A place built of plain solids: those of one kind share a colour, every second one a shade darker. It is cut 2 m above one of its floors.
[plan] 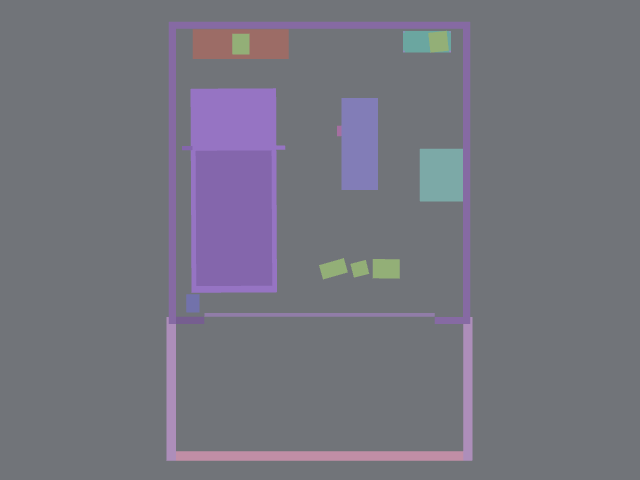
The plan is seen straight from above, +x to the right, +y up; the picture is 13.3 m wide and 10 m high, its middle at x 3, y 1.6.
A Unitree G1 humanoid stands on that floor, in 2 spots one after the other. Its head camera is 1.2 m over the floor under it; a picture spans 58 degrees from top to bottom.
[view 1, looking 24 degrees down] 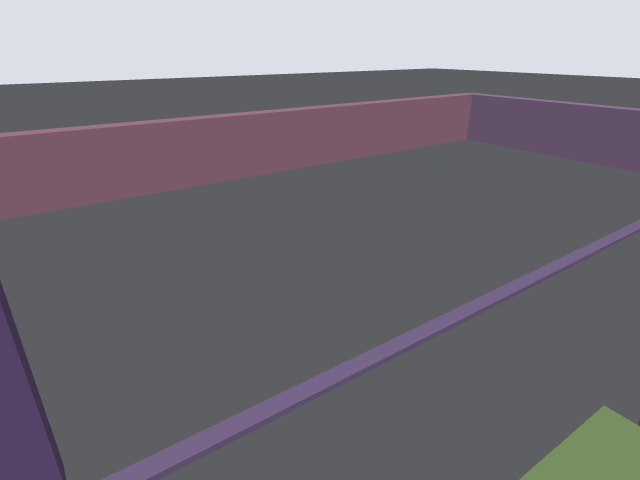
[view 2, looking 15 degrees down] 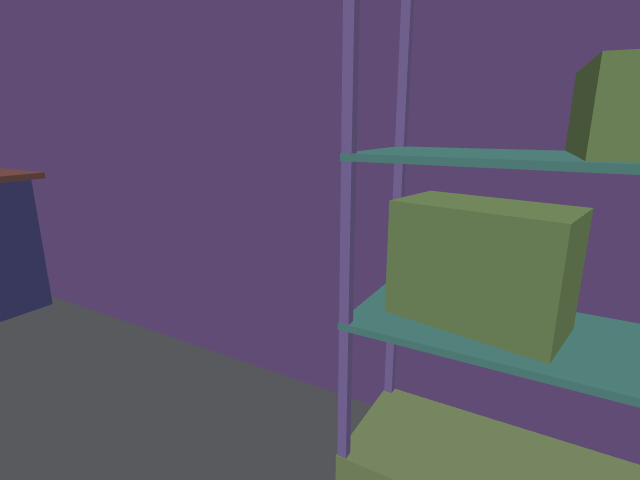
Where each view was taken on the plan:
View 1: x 5.28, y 1.10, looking -125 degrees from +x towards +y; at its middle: ground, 2.95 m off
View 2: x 5.28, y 4.45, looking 120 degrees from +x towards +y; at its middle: wall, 1.86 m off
